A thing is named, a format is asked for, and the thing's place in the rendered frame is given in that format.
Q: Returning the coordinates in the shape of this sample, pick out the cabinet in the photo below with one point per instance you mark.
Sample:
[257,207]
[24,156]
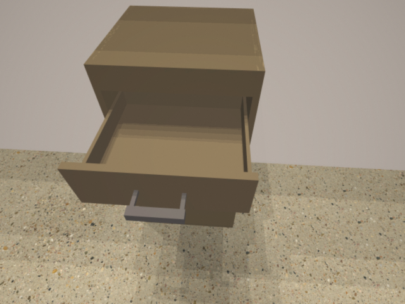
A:
[181,50]

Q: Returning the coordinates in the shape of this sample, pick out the handle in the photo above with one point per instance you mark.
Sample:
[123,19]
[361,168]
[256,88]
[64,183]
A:
[153,214]

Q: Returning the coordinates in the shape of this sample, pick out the drawer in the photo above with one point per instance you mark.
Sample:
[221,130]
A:
[167,144]

